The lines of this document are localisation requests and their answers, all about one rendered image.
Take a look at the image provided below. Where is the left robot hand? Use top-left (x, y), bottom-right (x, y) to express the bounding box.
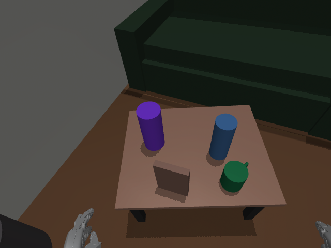
top-left (64, 208), bottom-right (101, 248)

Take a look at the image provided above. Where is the coffee table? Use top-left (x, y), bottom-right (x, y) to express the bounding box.
top-left (115, 105), bottom-right (286, 222)

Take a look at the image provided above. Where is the sofa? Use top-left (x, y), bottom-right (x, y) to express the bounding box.
top-left (114, 0), bottom-right (331, 141)

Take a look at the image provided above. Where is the right robot hand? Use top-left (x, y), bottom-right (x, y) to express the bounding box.
top-left (315, 221), bottom-right (331, 248)

